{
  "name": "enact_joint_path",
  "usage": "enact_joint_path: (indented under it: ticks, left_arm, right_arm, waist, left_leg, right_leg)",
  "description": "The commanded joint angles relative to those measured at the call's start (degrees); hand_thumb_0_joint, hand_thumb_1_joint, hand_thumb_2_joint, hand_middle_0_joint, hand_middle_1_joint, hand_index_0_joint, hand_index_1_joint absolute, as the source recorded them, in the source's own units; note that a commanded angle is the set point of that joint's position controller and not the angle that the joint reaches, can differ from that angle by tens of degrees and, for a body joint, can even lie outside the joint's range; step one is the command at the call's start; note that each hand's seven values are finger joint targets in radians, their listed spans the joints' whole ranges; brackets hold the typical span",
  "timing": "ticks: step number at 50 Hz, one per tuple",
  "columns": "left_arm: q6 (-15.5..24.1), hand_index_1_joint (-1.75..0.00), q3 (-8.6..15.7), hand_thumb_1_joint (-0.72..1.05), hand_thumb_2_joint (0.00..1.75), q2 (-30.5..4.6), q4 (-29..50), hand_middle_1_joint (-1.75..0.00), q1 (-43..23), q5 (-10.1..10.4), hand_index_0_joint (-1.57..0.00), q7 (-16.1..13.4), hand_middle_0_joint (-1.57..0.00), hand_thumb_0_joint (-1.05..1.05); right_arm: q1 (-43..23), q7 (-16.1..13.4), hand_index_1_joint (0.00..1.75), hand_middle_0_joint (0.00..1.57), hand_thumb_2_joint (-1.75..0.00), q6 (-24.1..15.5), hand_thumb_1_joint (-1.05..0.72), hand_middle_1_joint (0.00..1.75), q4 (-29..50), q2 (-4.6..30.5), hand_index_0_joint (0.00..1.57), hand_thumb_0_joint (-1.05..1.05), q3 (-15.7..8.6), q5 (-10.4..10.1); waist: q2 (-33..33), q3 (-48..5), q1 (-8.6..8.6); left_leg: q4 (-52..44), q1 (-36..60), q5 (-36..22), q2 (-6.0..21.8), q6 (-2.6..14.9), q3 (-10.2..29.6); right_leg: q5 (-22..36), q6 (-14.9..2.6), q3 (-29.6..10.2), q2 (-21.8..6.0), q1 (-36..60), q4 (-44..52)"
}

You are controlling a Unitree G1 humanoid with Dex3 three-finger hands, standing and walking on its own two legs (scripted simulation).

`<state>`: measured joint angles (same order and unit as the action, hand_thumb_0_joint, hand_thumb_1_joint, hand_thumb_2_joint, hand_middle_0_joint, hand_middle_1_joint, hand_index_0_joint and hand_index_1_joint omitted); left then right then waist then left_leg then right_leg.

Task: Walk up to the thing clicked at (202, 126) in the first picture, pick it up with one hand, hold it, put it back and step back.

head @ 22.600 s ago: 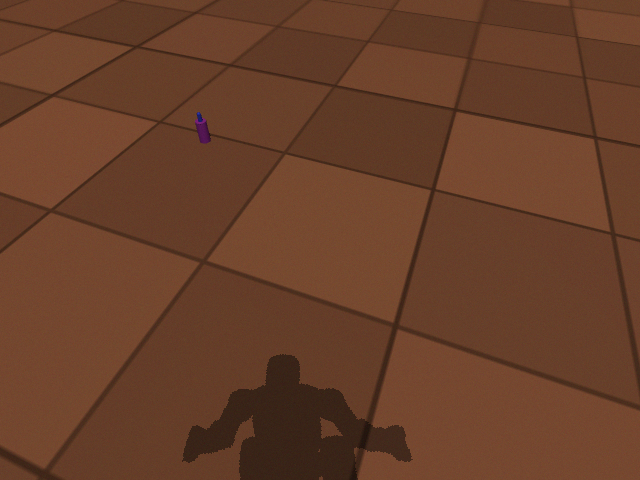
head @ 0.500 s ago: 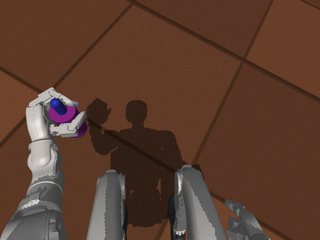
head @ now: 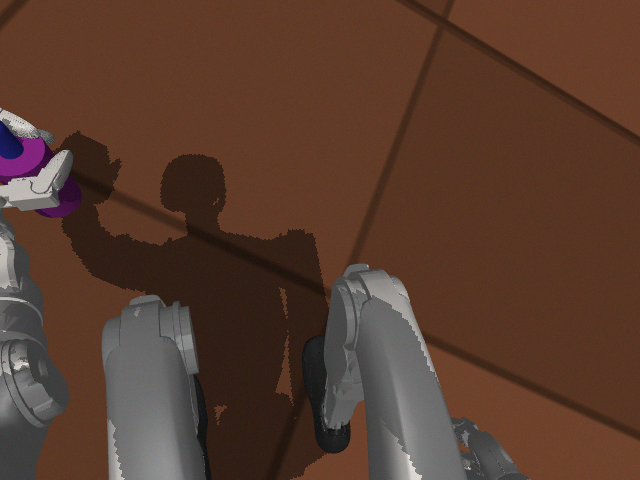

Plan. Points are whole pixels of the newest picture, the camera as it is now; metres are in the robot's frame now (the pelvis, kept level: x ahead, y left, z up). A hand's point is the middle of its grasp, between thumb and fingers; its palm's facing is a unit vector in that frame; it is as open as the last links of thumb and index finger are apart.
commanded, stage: crouch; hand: left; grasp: from the side
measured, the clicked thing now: (27, 166) +0.48 +0.27 -0.08
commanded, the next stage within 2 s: lower in 0.62 s
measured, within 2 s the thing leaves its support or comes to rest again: neither
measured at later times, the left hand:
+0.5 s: hand (51, 179) +0.49 +0.27 -0.14, palm faces +0.26 -0.97 -0.03, open 6.5 cm
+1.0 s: hand (71, 196) +0.49 +0.26 -0.20, palm faces +0.26 -0.97 -0.02, open 6.5 cm
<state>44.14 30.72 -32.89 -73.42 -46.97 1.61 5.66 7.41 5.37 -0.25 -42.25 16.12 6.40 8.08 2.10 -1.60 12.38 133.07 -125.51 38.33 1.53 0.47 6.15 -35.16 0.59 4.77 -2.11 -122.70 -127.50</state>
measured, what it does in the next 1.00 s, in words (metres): lowers itself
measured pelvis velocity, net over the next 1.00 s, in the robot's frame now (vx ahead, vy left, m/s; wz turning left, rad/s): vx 0.00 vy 0.01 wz -0.11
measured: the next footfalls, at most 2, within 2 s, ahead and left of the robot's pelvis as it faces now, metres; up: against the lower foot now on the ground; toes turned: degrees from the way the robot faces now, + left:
none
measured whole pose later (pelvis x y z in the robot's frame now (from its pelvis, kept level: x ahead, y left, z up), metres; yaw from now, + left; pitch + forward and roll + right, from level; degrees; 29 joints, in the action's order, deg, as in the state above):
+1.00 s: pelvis +0.00 +0.01 -0.06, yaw -6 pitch +21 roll -14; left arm 50.7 34.0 -46.0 -80.2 -45.4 1.7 5.3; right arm -1.2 7.2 2.3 -36.0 20.6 20.2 15.6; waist 9.6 12.3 16.5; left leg 147.5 -130.0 40.5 1.2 1.1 14.1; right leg -34.6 2.5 10.8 -0.3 -123.2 -135.6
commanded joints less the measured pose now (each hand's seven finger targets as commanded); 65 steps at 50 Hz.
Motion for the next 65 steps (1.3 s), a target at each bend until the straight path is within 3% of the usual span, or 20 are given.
enact_joint_path:
  ticks: [1, 7, 8, 9, 10, 16, 17, 28, 29, 35, 42, 43, 44, 46, 50, 52, 54, 58, 63, 65]
  left_arm:
    - [5.9, -1.34, 3.3, 0.41, 1.24, -17.2, 12.9, -1.33, -21.5, 1.3, -1.25, 0.9, -1.25, 0.0]
    - [6.0, -1.35, 3.9, 0.46, 1.26, -17.6, 13.0, -1.35, -19.0, 0.8, -1.27, 1.8, -1.27, 0.0]
    - [6.3, -1.35, 5.3, 0.48, 1.26, -20.0, 15.2, -1.35, -20.5, 1.0, -1.28, 1.6, -1.27, 0.0]
    - [6.5, -1.34, 4.9, 0.48, 1.25, -19.9, 15.9, -1.34, -20.4, 1.0, -1.27, 1.7, -1.26, 0.0]
    - [6.5, -1.35, 4.1, 0.5, 1.26, -18.5, 15.0, -1.35, -20.4, 1.4, -1.28, 1.9, -1.28, 0.0]
    - [7.6, -1.37, 3.6, 0.51, 1.29, -19.4, 16.7, -1.37, -21.0, 1.9, -1.3, 2.1, -1.3, 0.0]
    - [7.6, -1.37, 3.9, 0.48, 1.28, -19.7, 16.0, -1.36, -19.4, 1.9, -1.29, 2.1, -1.29, 0.0]
    - [8.6, -1.38, 4.9, 0.43, 1.27, -24.1, 12.5, -1.38, -17.6, 1.4, -1.32, 1.8, -1.31, 0.0]
    - [8.7, -1.38, 4.8, 0.45, 1.27, -22.9, 11.6, -1.38, -17.2, 1.5, -1.31, 1.9, -1.31, 0.0]
    - [9.4, -1.39, 5.0, 0.43, 1.27, -24.8, 13.4, -1.39, -17.8, 1.9, -1.34, 1.4, -1.33, 0.0]
    - [10.7, -1.42, 3.2, 0.38, 1.26, -22.8, 7.0, -1.43, -16.8, 2.4, -1.36, 0.8, -1.34, 0.0]
    - [11.0, -1.43, 4.0, 0.35, 1.25, -24.0, 6.4, -1.43, -15.7, 2.2, -1.37, 0.4, -1.36, 0.0]
    - [11.4, -1.43, 3.3, 0.35, 1.25, -24.2, 5.7, -1.44, -17.2, 2.1, -1.37, 0.4, -1.35, 0.0]
    - [12.3, -1.41, 4.3, 0.38, 1.25, -27.0, 5.2, -1.42, -15.3, 1.2, -1.35, 0.1, -1.33, 0.0]
    - [14.2, -1.42, 4.7, 0.36, 1.25, -29.3, 5.3, -1.43, -16.7, 1.1, -1.35, -0.5, -1.34, 0.0]
    - [15.1, -1.39, 6.7, 0.33, 1.23, -32.4, 5.9, -1.39, -16.5, 1.3, -1.32, -1.0, -1.3, 0.0]
    - [15.7, -1.4, 6.7, 0.35, 1.24, -31.9, 4.9, -1.41, -16.3, 1.6, -1.33, -1.4, -1.31, 0.0]
    - [16.8, -1.38, 6.1, 0.36, 1.24, -32.5, 3.0, -1.39, -15.9, 1.3, -1.31, -2.6, -1.3, 0.0]
    - [17.5, -1.39, 3.1, 0.38, 1.24, -32.5, 0.0, -1.4, -15.1, 0.0, -1.32, -2.4, -1.3, 0.0]
    - [17.6, -1.4, 2.5, 0.38, 1.24, -31.7, -1.3, -1.4, -14.8, 0.5, -1.33, -2.5, -1.31, 0.0]
  right_arm:
    - [8.2, -0.6, 0.3, 0.2, -0.91, -0.3, -0.91, 0.3, 2.5, 15.3, 0.2, 0.0, -3.0, 0.5]
    - [7.7, -0.1, 0.3, 0.2, -0.91, 0.7, -0.9, 0.3, 2.7, 17.0, 0.2, 0.0, -1.9, 1.7]
    - [7.9, -0.1, 0.3, 0.2, -0.91, 0.9, -0.9, 0.3, 2.7, 17.2, 0.2, 0.0, -1.8, 1.8]
    - [7.6, -0.1, 0.3, 0.2, -0.91, 1.1, -0.9, 0.3, 2.8, 17.2, 0.2, 0.0, -1.6, 2.0]
    - [7.9, 0.1, 0.3, 0.2, -0.91, 1.3, -0.9, 0.3, 2.7, 17.4, 0.2, 0.0, -1.3, 2.1]
    - [7.1, 0.2, 0.3, 0.2, -0.91, 1.5, -0.9, 0.3, 2.5, 18.1, 0.2, 0.0, 0.1, 3.3]
    - [6.8, 0.2, 0.3, 0.2, -0.91, 1.5, -0.9, 0.3, 2.7, 18.2, 0.2, 0.0, 0.4, 3.4]
    - [3.2, 0.4, 0.3, 0.2, -0.9, 2.6, -0.9, 0.3, 4.1, 20.4, 0.2, 0.0, 3.0, 4.9]
    - [2.8, 0.5, 0.3, 0.2, -0.9, 2.6, -0.9, 0.3, 4.3, 20.7, 0.2, 0.0, 3.1, 5.1]
    - [2.4, 0.6, 0.3, 0.2, -0.91, 2.8, -0.91, 0.3, 5.0, 21.3, 0.2, 0.0, 4.2, 5.7]
    - [0.3, 0.7, 0.3, 0.2, -0.9, 2.6, -0.91, 0.3, 5.5, 22.3, 0.2, 0.0, 6.4, 6.5]
    - [0.0, 0.8, 0.3, 0.2, -0.9, 2.6, -0.91, 0.3, 5.7, 22.5, 0.2, 0.0, 6.7, 6.7]
    - [-0.4, 0.7, 0.3, 0.2, -0.9, 2.7, -0.91, 0.3, 6.0, 22.8, 0.2, 0.0, 7.3, 6.8]
    - [-1.4, 0.8, 0.3, 0.2, -0.9, 3.0, -0.91, 0.3, 6.3, 23.3, 0.2, 0.0, 7.9, 7.3]
    - [-2.7, 0.8, 0.3, 0.2, -0.9, 3.2, -0.91, 0.3, 6.8, 24.0, 0.2, 0.0, 9.5, 8.3]
    - [-3.7, 0.8, 0.3, 0.2, -0.9, 3.2, -0.91, 0.3, 7.4, 24.4, 0.2, 0.0, 10.3, 8.6]
    - [-3.8, 0.7, 0.3, 0.2, -0.91, 3.3, -0.92, 0.3, 7.2, 24.8, 0.2, 0.0, 10.8, 9.2]
    - [-4.9, 0.7, 0.3, 0.2, -0.91, 3.4, -0.92, 0.3, 7.4, 24.9, 0.2, 0.0, 12.2, 10.1]
    - [-6.5, 0.6, 0.3, 0.2, -0.9, 3.7, -0.91, 0.3, 7.7, 25.9, 0.2, 0.0, 13.3, 10.7]
    - [-7.0, 0.6, 0.3, 0.2, -0.9, 3.9, -0.91, 0.3, 7.9, 26.1, 0.2, 0.0, 13.9, 10.9]
  waist:
    - [-17.6, -41.1, 0.14]
    - [-20.1, -37.5, 0.7]
    - [-21.1, -38.3, 0.53]
    - [-21.5, -39.1, 0.52]
    - [-21.1, -38.5, 1.72]
    - [-20.2, -37.6, 3.26]
    - [-19.7, -37.6, 2.67]
    - [-22.1, -31.5, 3.63]
    - [-21.2, -30.9, 4.06]
    - [-21.5, -31.7, 4.77]
    - [-19.2, -25.9, 7.43]
    - [-19.3, -26.0, 7.02]
    - [-19.7, -24.9, 7.91]
    - [-21.0, -24.7, 6.95]
    - [-23.3, -25.1, 8.22]
    - [-24.2, -25.1, 7.45]
    - [-24.7, -24.8, 8.55]
    - [-24.3, -22.5, 9.41]
    - [-24.6, -19.9, 10.91]
    - [-23.5, -19.3, 11.42]
  left_leg:
    - [-14.7, 25.8, -6.7, -0.9, -0.25, -1.8]
    - [-12.9, 25.6, -7.0, -0.4, -0.72, -0.1]
    - [-12.9, 25.5, -7.3, -0.4, -0.85, 0.1]
    - [-12.0, 25.6, -8.0, -0.3, -0.8, -0.1]
    - [-11.5, 26.0, -8.7, -0.2, -0.83, 0.5]
    - [-8.0, 23.8, -9.9, 0.0, -0.6, 0.4]
    - [-7.6, 24.3, -10.9, 0.0, -0.62, 0.4]
    - [-6.5, 21.5, -7.8, 0.4, -1.01, 1.8]
    - [-6.4, 22.5, -8.1, 0.6, -0.99, 2.3]
    - [-4.9, 21.1, -8.2, 0.6, -0.85, 2.3]
    - [-3.5, 20.0, -7.8, 0.9, -0.82, 4.0]
    - [-3.6, 20.7, -7.8, 1.0, -0.93, 4.3]
    - [-3.7, 20.4, -6.8, 1.1, -0.94, 4.8]
    - [-4.2, 22.2, -7.5, 1.4, -1.34, 5.5]
    - [-3.4, 24.0, -9.0, 1.7, -1.63, 6.0]
    - [-3.4, 24.3, -8.9, 2.0, -1.72, 6.3]
    - [-2.8, 25.6, -9.9, 2.2, -1.79, 6.7]
    - [-2.0, 23.9, -9.8, 2.3, -1.73, 6.7]
    - [-2.4, 24.2, -9.7, 2.7, -2.11, 8.4]
    - [-2.1, 23.9, -9.4, 2.8, -2.01, 9.0]
  right_leg:
    - [7.1, -2.31, 2.6, 2.5, 20.3, 9.2]
    - [7.7, -2.51, 3.9, 2.7, 16.6, 6.1]
    - [8.0, -2.58, 4.0, 2.7, 17.0, 5.8]
    - [8.6, -2.51, 3.9, 2.9, 17.6, 5.5]
    - [9.1, -2.46, 4.4, 2.9, 16.9, 5.1]
    - [10.7, -1.92, 4.8, 3.3, 19.4, 4.5]
    - [11.1, -1.92, 4.9, 3.4, 19.3, 4.3]
    - [9.0, -2.06, 6.8, 3.7, 18.0, 2.4]
    - [9.4, -1.99, 7.2, 3.6, 16.8, 2.3]
    - [10.2, -1.75, 7.3, 4.0, 19.8, 2.4]
    - [10.2, -1.54, 8.5, 4.2, 17.8, 1.9]
    - [10.1, -1.59, 8.8, 4.3, 17.7, 1.8]
    - [9.4, -1.52, 9.2, 4.2, 17.3, 1.7]
    - [9.6, -1.59, 9.6, 4.2, 17.3, 0.9]
    - [11.0, -1.46, 10.0, 4.5, 18.5, 0.4]
    - [10.8, -1.52, 10.2, 4.7, 18.8, 0.1]
    - [11.7, -1.35, 10.5, 4.8, 19.0, 0.1]
    - [12.3, -1.19, 10.9, 5.1, 20.2, 0.3]
    - [12.4, -1.08, 12.3, 5.2, 19.0, -0.3]
    - [12.5, -0.78, 12.7, 5.3, 19.4, -0.2]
